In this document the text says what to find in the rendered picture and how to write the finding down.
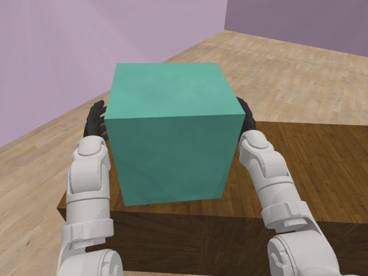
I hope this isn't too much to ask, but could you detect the robot right hand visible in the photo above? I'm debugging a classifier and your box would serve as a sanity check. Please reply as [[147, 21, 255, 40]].
[[236, 97, 257, 141]]

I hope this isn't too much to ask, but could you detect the pedestal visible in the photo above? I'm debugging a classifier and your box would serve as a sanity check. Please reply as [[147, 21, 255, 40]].
[[57, 121, 368, 276]]

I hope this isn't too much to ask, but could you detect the robot right upper arm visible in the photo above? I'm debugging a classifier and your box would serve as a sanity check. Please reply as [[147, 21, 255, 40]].
[[267, 230, 358, 276]]

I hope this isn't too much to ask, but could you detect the carton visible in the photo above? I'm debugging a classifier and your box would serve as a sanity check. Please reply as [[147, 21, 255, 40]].
[[104, 63, 246, 206]]

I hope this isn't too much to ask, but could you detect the left robot forearm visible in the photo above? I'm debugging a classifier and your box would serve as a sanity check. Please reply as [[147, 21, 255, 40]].
[[56, 136, 114, 276]]

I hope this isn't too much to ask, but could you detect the robot left upper arm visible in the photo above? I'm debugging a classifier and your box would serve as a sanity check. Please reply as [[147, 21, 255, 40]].
[[57, 249, 124, 276]]

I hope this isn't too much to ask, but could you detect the robot left hand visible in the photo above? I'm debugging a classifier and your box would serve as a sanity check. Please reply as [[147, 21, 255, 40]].
[[83, 100, 109, 141]]

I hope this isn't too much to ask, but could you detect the right robot forearm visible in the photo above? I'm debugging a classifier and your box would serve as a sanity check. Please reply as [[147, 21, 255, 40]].
[[239, 130, 340, 272]]

